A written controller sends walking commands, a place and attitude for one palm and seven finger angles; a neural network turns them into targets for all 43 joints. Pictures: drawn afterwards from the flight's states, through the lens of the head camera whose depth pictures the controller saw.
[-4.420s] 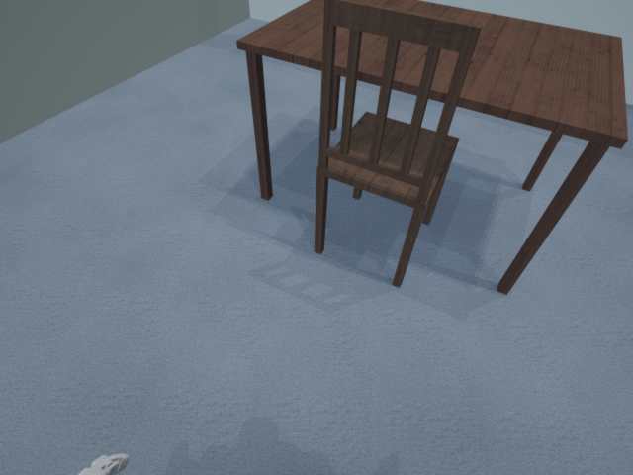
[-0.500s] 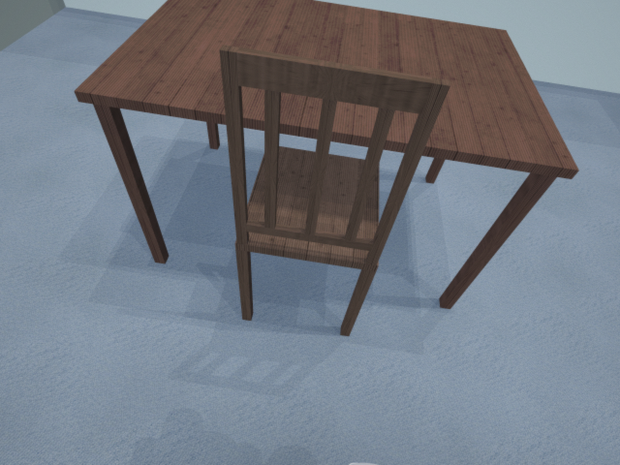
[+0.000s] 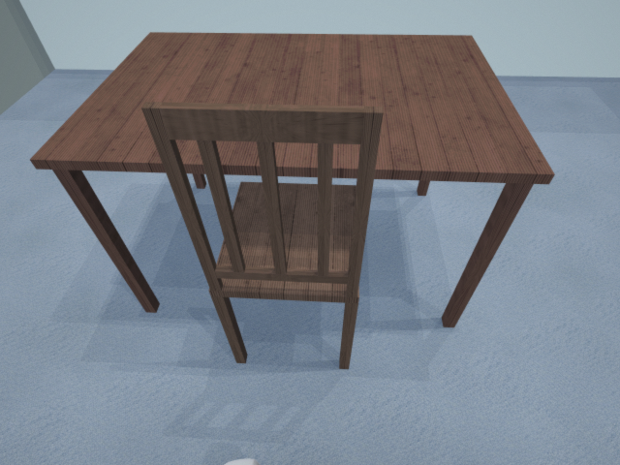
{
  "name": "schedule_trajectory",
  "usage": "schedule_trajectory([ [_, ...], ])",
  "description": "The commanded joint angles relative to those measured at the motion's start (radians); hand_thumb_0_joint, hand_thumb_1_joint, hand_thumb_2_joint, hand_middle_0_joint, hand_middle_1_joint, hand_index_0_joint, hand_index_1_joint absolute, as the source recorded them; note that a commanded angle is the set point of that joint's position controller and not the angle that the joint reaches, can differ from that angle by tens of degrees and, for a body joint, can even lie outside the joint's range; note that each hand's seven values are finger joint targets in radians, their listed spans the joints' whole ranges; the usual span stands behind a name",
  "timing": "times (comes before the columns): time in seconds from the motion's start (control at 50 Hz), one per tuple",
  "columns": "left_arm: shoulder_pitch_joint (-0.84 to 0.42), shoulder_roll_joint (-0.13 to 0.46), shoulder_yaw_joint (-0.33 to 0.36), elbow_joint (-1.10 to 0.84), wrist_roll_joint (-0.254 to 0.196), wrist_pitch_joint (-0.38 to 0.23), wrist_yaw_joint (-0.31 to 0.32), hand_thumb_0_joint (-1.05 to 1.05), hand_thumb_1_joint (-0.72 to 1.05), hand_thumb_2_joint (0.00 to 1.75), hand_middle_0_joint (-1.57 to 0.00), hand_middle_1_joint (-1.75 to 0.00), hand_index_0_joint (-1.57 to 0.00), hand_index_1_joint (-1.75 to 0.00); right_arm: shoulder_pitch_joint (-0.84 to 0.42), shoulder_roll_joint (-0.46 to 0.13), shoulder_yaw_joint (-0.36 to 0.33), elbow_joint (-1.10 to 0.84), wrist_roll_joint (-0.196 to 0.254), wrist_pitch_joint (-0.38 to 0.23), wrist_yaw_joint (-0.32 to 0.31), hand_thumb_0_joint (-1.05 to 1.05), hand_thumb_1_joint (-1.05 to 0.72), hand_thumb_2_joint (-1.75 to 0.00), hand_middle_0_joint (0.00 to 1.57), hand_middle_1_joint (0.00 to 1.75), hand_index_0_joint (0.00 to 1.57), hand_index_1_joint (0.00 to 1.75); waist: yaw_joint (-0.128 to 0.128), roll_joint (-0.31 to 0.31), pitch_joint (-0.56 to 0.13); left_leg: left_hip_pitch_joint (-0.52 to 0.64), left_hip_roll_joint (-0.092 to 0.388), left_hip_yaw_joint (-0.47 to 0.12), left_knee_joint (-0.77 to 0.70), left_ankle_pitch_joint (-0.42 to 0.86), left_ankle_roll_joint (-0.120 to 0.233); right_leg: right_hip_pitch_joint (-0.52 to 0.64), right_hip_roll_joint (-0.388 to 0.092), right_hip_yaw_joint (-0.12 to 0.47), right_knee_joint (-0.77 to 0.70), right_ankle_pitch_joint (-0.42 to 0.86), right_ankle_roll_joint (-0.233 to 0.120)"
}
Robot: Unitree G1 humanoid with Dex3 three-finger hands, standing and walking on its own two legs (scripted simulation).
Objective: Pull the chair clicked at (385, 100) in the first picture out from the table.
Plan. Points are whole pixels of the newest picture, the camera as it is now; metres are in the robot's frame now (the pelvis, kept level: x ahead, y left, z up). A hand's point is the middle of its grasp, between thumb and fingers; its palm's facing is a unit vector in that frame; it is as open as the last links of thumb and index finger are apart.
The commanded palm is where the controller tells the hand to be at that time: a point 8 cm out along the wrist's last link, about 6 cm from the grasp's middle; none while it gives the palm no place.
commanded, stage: take the last steps up to it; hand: left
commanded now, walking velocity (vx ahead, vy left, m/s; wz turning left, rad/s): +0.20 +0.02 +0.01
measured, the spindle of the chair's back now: (274, 216) +0.58 +0.10 -0.06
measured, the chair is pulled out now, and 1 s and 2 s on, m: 0.00 0.00 0.00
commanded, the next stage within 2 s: come to a stop and stand still in 0.12 s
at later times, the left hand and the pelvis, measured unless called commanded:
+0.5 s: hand out of the picture +0.12 +0.19 -0.19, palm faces +0.04 -0.98 -0.20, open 7.3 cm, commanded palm none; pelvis +0.10 +0.01 -0.01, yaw -1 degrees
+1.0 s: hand out of the picture +0.13 +0.12 -0.17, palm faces +0.03 -0.98 -0.22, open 7.3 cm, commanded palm none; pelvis +0.11 -0.06 +0.00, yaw +0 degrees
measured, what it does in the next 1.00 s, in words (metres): walks ahead: left foot, then right foot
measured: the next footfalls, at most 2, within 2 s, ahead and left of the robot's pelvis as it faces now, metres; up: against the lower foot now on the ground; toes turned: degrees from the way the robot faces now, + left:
left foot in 0.22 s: +0.17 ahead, +0.11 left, +0.00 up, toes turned +2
right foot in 0.60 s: +0.15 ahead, -0.12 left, +0.00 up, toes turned -3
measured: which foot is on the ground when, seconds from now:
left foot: up 0.00-0.20, down 0.22-1.00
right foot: down 0.00-0.24, up 0.26-0.58, down 0.60-1.00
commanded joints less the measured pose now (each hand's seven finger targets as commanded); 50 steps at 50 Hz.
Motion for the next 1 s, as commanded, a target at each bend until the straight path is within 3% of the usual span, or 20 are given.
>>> schedule_trajectory([
  [0.0,0.069,0.117,0.011,-0.009,0.004,-0.023,0.009,0.00,0.90,0.90,-0.20,-0.30,-0.20,-0.30,-0.051,-0.013,0.005,-0.079,0.008,-0.026,0.009,0.00,-0.90,-0.90,0.20,0.30,0.20,0.30,0.012,-0.138,0.117,-0.086,0.000,0.008,-0.096,0.077,-0.010,-0.036,-0.259,0.148,-0.153,0.452,-0.126],
  [0.1,0.107,0.140,0.014,0.029,0.008,-0.019,0.017,0.00,0.90,0.90,-0.20,-0.30,-0.20,-0.30,-0.114,-0.009,0.014,-0.097,0.013,-0.047,0.009,0.00,-0.90,-0.90,0.20,0.30,0.20,0.30,0.032,-0.142,0.070,0.025,-0.049,0.036,-0.298,0.069,0.020,0.051,-0.257,0.123,-0.039,0.691,-0.099],
  [0.16,0.098,0.128,0.010,0.044,0.002,-0.011,0.016,0.00,0.90,0.90,-0.20,-0.30,-0.20,-0.30,0.057,-0.043,0.010,-0.033,0.006,-0.060,-0.009,0.00,-0.90,-0.90,0.20,0.30,0.20,0.30,-0.044,-0.118,0.001,0.312,-0.099,0.047,-0.468,0.245,0.043,-0.020,-0.193,0.078,0.217,0.701,-0.044],
  [0.18,0.104,0.107,0.007,0.036,-0.006,-0.009,0.015,0.00,0.90,0.90,-0.20,-0.30,-0.20,-0.30,0.151,-0.102,-0.002,-0.019,-0.003,-0.066,-0.020,0.00,-0.90,-0.90,0.20,0.30,0.20,0.30,-0.077,-0.021,-0.068,0.475,0.007,-0.072,-0.496,0.445,0.089,-0.130,-0.127,0.050,0.404,0.494,-0.009],
  [0.2,0.151,0.047,-0.002,0.023,-0.022,-0.006,0.012,0.00,0.90,0.90,-0.20,-0.30,-0.20,-0.30,0.199,-0.186,-0.015,-0.016,-0.008,-0.068,-0.030,0.00,-0.90,-0.90,0.20,0.30,0.20,0.30,-0.061,0.217,-0.146,0.633,0.259,-0.379,-0.558,0.731,0.209,-0.345,-0.006,-0.003,0.673,-0.128,0.027],
  [0.22,0.150,0.054,-0.004,0.016,-0.014,-0.001,0.022,0.00,0.90,0.90,-0.20,-0.30,-0.20,-0.30,0.168,-0.182,-0.002,-0.022,0.010,-0.050,-0.038,0.00,-0.90,-0.90,0.20,0.30,0.20,0.30,-0.035,0.173,-0.155,0.548,0.318,-0.432,-0.636,0.792,0.269,-0.344,0.000,0.091,0.810,-0.352,0.017],
  [0.24,0.132,0.043,-0.008,0.029,-0.010,0.012,0.030,0.00,0.90,0.90,-0.20,-0.30,-0.20,-0.30,0.064,-0.137,0.012,-0.039,0.013,-0.047,-0.045,0.00,-0.90,-0.90,0.20,0.30,0.20,0.30,-0.004,0.095,-0.074,0.418,0.293,-0.341,-0.661,0.734,0.256,-0.327,-0.048,0.134,0.804,-0.311,0.023],
  [0.26,0.116,0.013,-0.016,0.037,-0.012,0.025,0.033,0.00,0.90,0.90,-0.20,-0.30,-0.20,-0.30,-0.034,-0.093,0.029,-0.060,0.018,-0.054,-0.054,0.00,-0.90,-0.90,0.20,0.30,0.20,0.30,0.029,0.096,0.004,0.292,0.275,-0.291,-0.684,0.754,0.240,-0.306,-0.084,0.151,0.748,-0.271,0.046],
  [0.32,0.107,0.018,-0.024,0.047,-0.009,0.061,0.035,0.00,0.90,0.90,-0.20,-0.30,-0.20,-0.30,-0.119,-0.064,0.043,-0.062,0.020,-0.037,-0.057,0.00,-0.90,-0.90,0.20,0.30,0.20,0.30,0.055,0.084,0.045,0.229,0.192,-0.156,-0.685,0.822,0.187,-0.216,-0.103,0.134,0.526,-0.198,0.079],
  [0.36,0.106,0.034,-0.018,0.039,-0.009,0.078,0.038,0.00,0.90,0.90,-0.20,-0.30,-0.20,-0.30,-0.125,-0.082,0.024,-0.066,0.023,-0.021,-0.058,0.00,-0.90,-0.90,0.20,0.30,0.20,0.30,0.049,0.045,0.010,0.247,0.195,-0.148,-0.673,0.762,0.189,-0.187,-0.090,0.107,0.435,-0.184,0.079],
  [0.46,0.088,0.053,-0.001,0.002,0.006,0.094,0.034,0.00,0.90,0.90,-0.20,-0.30,-0.20,-0.30,-0.154,-0.119,-0.004,-0.090,0.014,0.009,-0.044,0.00,-0.90,-0.90,0.20,0.30,0.20,0.30,0.047,0.098,-0.015,0.193,0.196,-0.151,-0.681,0.470,0.176,-0.179,-0.068,0.087,0.441,-0.114,0.070],
  [0.54,0.095,0.061,0.001,-0.008,0.011,0.078,0.032,0.00,0.90,0.90,-0.20,-0.30,-0.20,-0.30,-0.166,-0.111,-0.008,-0.103,0.014,0.021,-0.033,0.00,-0.90,-0.90,0.20,0.30,0.20,0.30,0.062,0.083,0.000,0.168,0.122,-0.118,-0.605,0.244,0.109,-0.117,-0.062,0.082,0.187,0.057,0.071],
  [0.56,0.088,0.092,0.001,-0.013,0.013,0.068,0.034,0.00,0.90,0.90,-0.20,-0.30,-0.20,-0.30,-0.160,-0.083,-0.004,-0.103,0.021,0.022,-0.029,0.00,-0.90,-0.90,0.20,0.30,0.20,0.30,0.060,-0.012,0.021,0.146,0.062,-0.092,-0.548,0.124,0.064,-0.121,-0.098,0.164,0.067,0.116,0.057],
  [0.58,0.032,0.140,-0.003,-0.030,0.017,0.056,0.034,0.00,0.90,0.90,-0.20,-0.30,-0.20,-0.30,-0.141,-0.038,0.003,-0.111,0.030,0.028,-0.025,0.00,-0.90,-0.90,0.20,0.30,0.20,0.30,0.023,-0.162,0.040,0.161,-0.027,-0.033,-0.478,-0.010,0.006,-0.205,-0.225,0.329,-0.025,0.110,0.007],
  [0.6,-0.026,0.188,-0.001,-0.048,0.012,0.053,0.029,0.00,0.90,0.90,-0.20,-0.30,-0.20,-0.30,-0.121,-0.022,0.006,-0.112,0.030,0.035,-0.021,0.00,-0.90,-0.90,0.20,0.30,0.20,0.30,0.000,-0.226,0.040,0.230,-0.070,-0.016,-0.440,-0.064,-0.016,-0.305,-0.315,0.391,-0.096,0.057,-0.054],
  [0.64,-0.089,0.183,-0.001,-0.057,0.007,0.048,0.027,0.00,0.90,0.90,-0.20,-0.30,-0.20,-0.30,-0.102,-0.028,0.007,-0.086,0.020,0.038,-0.018,0.00,-0.90,-0.90,0.20,0.30,0.20,0.30,-0.009,-0.238,0.036,0.306,-0.057,-0.042,-0.428,-0.020,-0.015,-0.355,-0.272,0.355,-0.110,0.006,-0.071],
  [0.72,-0.063,0.136,-0.014,-0.024,-0.006,0.039,0.024,0.00,0.90,0.90,-0.20,-0.30,-0.20,-0.30,-0.044,-0.028,0.027,-0.033,0.020,0.012,-0.024,0.00,-0.90,-0.90,0.20,0.30,0.20,0.30,-0.004,-0.119,0.009,0.343,-0.031,-0.084,-0.568,0.180,-0.002,-0.253,-0.172,0.241,-0.033,0.072,-0.004],
  [0.76,-0.049,0.123,-0.018,-0.012,-0.007,0.034,0.024,0.00,0.90,0.90,-0.20,-0.30,-0.20,-0.30,-0.050,-0.038,0.035,-0.020,0.021,0.004,-0.027,0.00,-0.90,-0.90,0.20,0.30,0.20,0.30,0.015,-0.120,0.028,0.307,-0.009,-0.108,-0.617,0.196,-0.003,-0.198,-0.140,0.217,-0.035,0.080,0.017],
  [0.88,-0.021,0.122,-0.012,0.024,-0.009,0.039,0.022,0.00,0.90,0.90,-0.20,-0.30,-0.20,-0.30,-0.009,-0.028,0.046,0.022,0.015,0.008,-0.031,0.00,-0.90,-0.90,0.20,0.30,0.20,0.30,0.026,-0.040,0.082,0.282,-0.024,-0.085,-0.618,0.148,-0.014,-0.187,-0.148,0.229,-0.106,-0.038,0.013],
  [0.98,-0.014,0.111,-0.012,0.034,-0.011,0.037,0.022,0.00,0.90,0.90,-0.20,-0.30,-0.20,-0.30,0.033,-0.020,0.049,0.041,0.014,0.007,-0.035,0.00,-0.90,-0.90,0.20,0.30,0.20,0.30,0.025,-0.047,0.088,0.279,-0.020,-0.082,-0.614,0.152,-0.016,-0.166,-0.148,0.220,-0.117,-0.020,0.012],
])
